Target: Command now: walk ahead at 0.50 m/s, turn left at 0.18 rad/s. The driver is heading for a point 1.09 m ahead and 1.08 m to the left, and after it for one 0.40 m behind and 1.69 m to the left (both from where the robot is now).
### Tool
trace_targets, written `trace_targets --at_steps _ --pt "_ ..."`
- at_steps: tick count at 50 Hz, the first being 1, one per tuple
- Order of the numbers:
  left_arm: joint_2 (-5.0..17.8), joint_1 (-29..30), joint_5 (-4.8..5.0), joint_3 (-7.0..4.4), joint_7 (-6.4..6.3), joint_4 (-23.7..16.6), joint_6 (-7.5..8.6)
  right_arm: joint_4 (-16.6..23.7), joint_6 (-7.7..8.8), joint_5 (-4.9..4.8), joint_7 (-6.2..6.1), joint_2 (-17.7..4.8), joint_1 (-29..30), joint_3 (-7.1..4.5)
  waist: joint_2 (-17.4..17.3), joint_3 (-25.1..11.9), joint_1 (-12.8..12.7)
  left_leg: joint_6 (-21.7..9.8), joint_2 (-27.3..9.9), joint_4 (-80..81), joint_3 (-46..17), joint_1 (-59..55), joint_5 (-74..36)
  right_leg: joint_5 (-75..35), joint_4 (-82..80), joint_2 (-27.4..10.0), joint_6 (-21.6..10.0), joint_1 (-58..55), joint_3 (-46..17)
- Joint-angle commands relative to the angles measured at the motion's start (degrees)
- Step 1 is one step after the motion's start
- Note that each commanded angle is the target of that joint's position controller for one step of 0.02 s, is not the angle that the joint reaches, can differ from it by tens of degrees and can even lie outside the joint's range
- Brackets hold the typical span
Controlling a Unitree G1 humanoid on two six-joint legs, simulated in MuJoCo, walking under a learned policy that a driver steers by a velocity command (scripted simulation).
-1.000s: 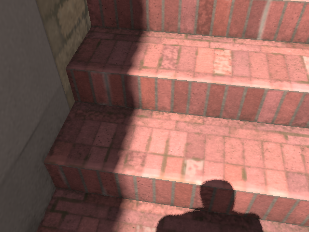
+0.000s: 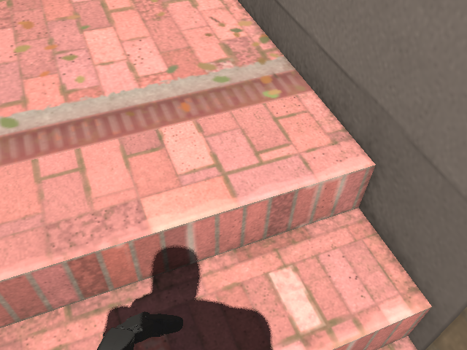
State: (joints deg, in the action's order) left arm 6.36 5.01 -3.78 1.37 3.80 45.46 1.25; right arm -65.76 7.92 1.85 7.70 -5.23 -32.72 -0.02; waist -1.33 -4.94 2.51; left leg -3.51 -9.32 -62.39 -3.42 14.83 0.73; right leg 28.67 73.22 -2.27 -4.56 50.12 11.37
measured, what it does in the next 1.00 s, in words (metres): climbs, turning left: left foot 0.17 m higher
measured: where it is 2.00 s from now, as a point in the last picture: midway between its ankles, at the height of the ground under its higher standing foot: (58, 335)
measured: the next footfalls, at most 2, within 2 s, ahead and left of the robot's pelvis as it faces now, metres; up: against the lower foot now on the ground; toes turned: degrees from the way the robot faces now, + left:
left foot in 0.44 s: +0.37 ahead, +0.17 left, +0.17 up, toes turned +15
right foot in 1.02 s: +0.44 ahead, -0.02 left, +0.17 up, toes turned +35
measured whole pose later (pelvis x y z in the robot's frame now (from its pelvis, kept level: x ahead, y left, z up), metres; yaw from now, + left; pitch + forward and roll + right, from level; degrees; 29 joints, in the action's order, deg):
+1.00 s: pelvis +0.34 +0.06 +0.28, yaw +31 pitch +4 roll +0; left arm 14.7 -9.4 -0.9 -2.0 -0.3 41.1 3.5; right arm -39.8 5.7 0.2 1.9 -14.6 -5.7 -1.6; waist -0.2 -5.0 0.4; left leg -4.1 10.5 -38.0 -11.3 26.8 14.2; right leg 21.4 47.3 0.8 6.8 27.7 -3.1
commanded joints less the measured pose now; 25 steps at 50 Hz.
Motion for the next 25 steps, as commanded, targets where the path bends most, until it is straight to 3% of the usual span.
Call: trace_targets --at_steps 1,2,3,4,5,7,8,9,10,11,12,13,15,16,17,18,19,20,21,22,23,24,25 --pt "14.9 -25.1 0.17 -6.22 -1.06 9.8 1.44 2.9 1.22 -0.49 1.42 -1.3 3.1 -1.82 7.4 -5.2 -8.8 -2.5 6.6 -50.8 -9.3 34.1 2.2 -18.2 -40.1 -17.4 -13.4 -30.8 -38.6" --pt "9.4 -19.9 -0.24 -4.59 -1.17 9.8 2.04 5.4 1.46 -0.76 0.06 -0.9 7.6 -1.52 2.2 -4.4 -5.7 -3.9 6.1 -54.3 -9.7 37.2 1.2 -20.4 -41.0 -17.9 -10.9 -28.8 -35.7" --pt "3.8 -15.3 -0.04 -3.04 -1.01 10.1 2.09 6.8 0.58 -1.38 -1.36 1.1 11.0 -0.45 -0.4 -3.4 -3.0 -6.1 4.7 -52.6 -10.4 38.3 -0.8 -17.8 -43.0 -17.4 -8.1 -25.1 -31.6" --pt "1.5 -14.2 -1.48 -1.96 -0.68 10.8 1.92 6.7 -1.13 -1.39 -2.36 0.5 11.7 -0.67 -2.5 -2.8 -0.6 -7.1 4.2 -50.8 -9.5 40.2 -3.7 -19.7 -45.2 -17.4 -6.7 -23.1 -27.8" --pt "0.7 -14.3 -1.84 -1.68 -0.81 10.8 2.37 7.2 -2.08 -2.01 -2.51 0.0 12.4 -0.73 -0.9 -1.5 0.9 -8.2 4.3 -50.5 -9.7 42.3 -4.0 -22.1 -46.0 -16.1 -4.9 -22.7 -24.1" --pt "0.6 -11.4 -1.66 -1.79 -0.86 9.2 3.15 7.6 -3.31 -2.31 -1.92 -1.8 14.0 -1.56 1.3 0.1 3.5 -6.5 4.4 -51.2 -6.1 40.9 2.6 -33.8 -49.3 -14.4 -6.5 -20.1 -13.9" --pt "1.6 -10.2 -1.54 -2.03 -1.37 8.5 3.52 7.8 -3.64 -2.19 -1.46 -2.2 14.6 -1.56 5.6 0.1 3.6 -6.6 5.9 -56.7 -3.3 40.4 7.0 -39.5 -51.6 -13.3 -8.2 -20.5 -8.8" --pt "2.0 -11.3 -2.09 -2.05 -1.67 9.4 3.74 8.3 -3.5 -1.92 -1.21 -2.7 16.3 -1.39 6.8 0.0 2.9 -7.5 7.3 -63.0 -2.2 43.8 10.3 -41.7 -52.0 -12.8 -9.4 -22.9 -7.1" --pt "2.9 -14.2 -2.84 -2.08 -1.82 11.3 3.67 9.4 -3.53 -1.49 -1.22 -2.9 18.3 -1.05 4.8 0.6 1.8 -8.3 7.9 -63.9 -3.1 48.5 11.9 -41.8 -52.6 -12.7 -9.5 -27.0 -5.2" --pt "4.0 -18.7 -3.97 -2.05 -1.93 14.1 3.42 11.7 -3.73 -1.82 -1.53 -2.5 21.2 -0.17 5.0 1.3 0.3 -9.9 8.3 -68.8 -3.5 55.4 15.3 -43.8 -53.0 -14.1 -9.7 -33.1 -6.2" --pt "4.6 -23.1 -4.46 -1.87 -2.1 16.7 3.36 13.7 -3.83 -1.81 -2.21 -4.1 24.3 0.02 3.6 1.6 -0.9 -10.9 8.6 -69.7 -5.3 62.8 16.9 -44.3 -52.5 -14.6 -8.9 -40.9 -6.2" --pt "7.3 -24.8 -4.68 -2.33 -2.49 17.9 3.51 16.7 -4.01 -1.81 -2.66 -4.9 29.5 0.44 0.3 3.0 -1.3 -11.3 9.1 -67.1 -4.4 67.8 18.5 -46.0 -53.1 -14.3 -8.3 -45.5 -5.4" --pt "8.6 -26.4 -5.17 -2.34 -3.23 18.9 4.23 21.4 -5.07 -2.43 -3.61 -4.8 35.4 1.68 1.7 0.8 -1.6 -10.7 7.2 -60.3 -1.1 69.3 19.1 -45.4 -55.5 -12.9 -6.5 -50.4 -1.9" --pt "8.1 -25.0 -4.99 -2.3 -3.35 18.4 4.62 23.8 -5.83 -2.83 -4.32 -5.6 37.0 1.95 0.4 -0.4 -0.4 -9.4 4.6 -52.0 -0.8 66.0 15.3 -47.2 -56.4 -13.1 -4.9 -49.4 -0.1" --pt "8.6 -24.1 -4.69 -2.02 -2.81 17.5 5.1 25.6 -7.07 -2.02 -4.47 -5.6 38.4 2.31 0.3 -1.8 0.5 -8.2 2.2 -37.6 2.1 60.8 11.5 -44.9 -59.0 -11.8 -5.1 -47.7 3.1" --pt "9.2 -22.9 -3.35 -2.26 -2.47 15.8 5.44 26.3 -8.55 -0.96 -4.34 -5.0 40.0 2.83 1.8 -1.4 -0.1 -6.5 2.0 -26.6 5.5 50.9 10.0 -46.7 -62.4 -11.0 -5.8 -42.2 4.7" --pt "12.7 -22.4 -0.02 -3.33 -0.55 15.0 5.74 27.6 -10.62 -1.58 -3.31 -4.4 45.1 3.17 6.7 0.7 -0.1 -2.7 6.5 -16.2 11.0 41.4 32.5 -58.4 -64.9 -13.4 -8.6 -37.2 4.6" --pt "14.2 -25.6 -0.1 -3.74 0.07 14.2 6.14 26.1 -11.67 -1.93 -3.34 -3.7 44.0 3.53 7.4 2.0 -2.1 -0.6 8.3 -14.8 12.2 40.8 34.6 -68.2 -61.6 -17.2 -10.4 -40.7 3.6" --pt "17.0 -25.3 0.51 -4.48 -0.82 10.8 7.09 23.7 -10.16 -1.63 -3.03 -4.4 36.2 2.52 8.8 1.3 -0.7 -0.4 11.4 -15.0 14.9 38.6 24.0 -85.5 -57.0 -18.4 -9.7 -48.7 5.5" --pt "18.3 -23.1 -0.29 -5.0 -0.41 9.7 7.34 22.4 -8.6 -2.37 -3.84 -6.4 30.2 1.24 9.5 -2.6 1.8 -1.9 14.5 -7.7 13.2 33.4 16.3 -94.3 -50.3 -17.2 -9.1 -52.6 6.5" --pt "15.2 -26.9 -0.22 -4.98 -0.63 8.1 7.92 22.2 -6.41 -3.41 -4.86 -11.2 28.4 0.25 0.6 -8.5 -0.4 -8.0 13.1 -8.6 4.7 18.9 -7.1 -96.1 -41.0 -13.0 -4.8 -42.2 6.1" --pt "16.3 -27.3 -0.88 -5.33 -0.54 7.0 7.84 22.4 -5.65 -2.3 -5.83 -14.5 23.9 -1.4 -2.8 -16.2 1.9 -12.7 11.6 0.2 -7.5 -2.1 -9.9 -75.5 -32.2 -8.7 -1.5 -27.5 2.7" --pt "14.5 -18.2 -0.21 -5.71 -0.22 3.5 6.87 22.3 -5.88 2.08 -6.91 -18.8 13.3 -2.49 -11.2 -18.7 7.0 -18.3 2.4 22.7 -31.1 -12.9 -2.3 -18.4 -15.8 1.6 2.7 -11.8 -3.1"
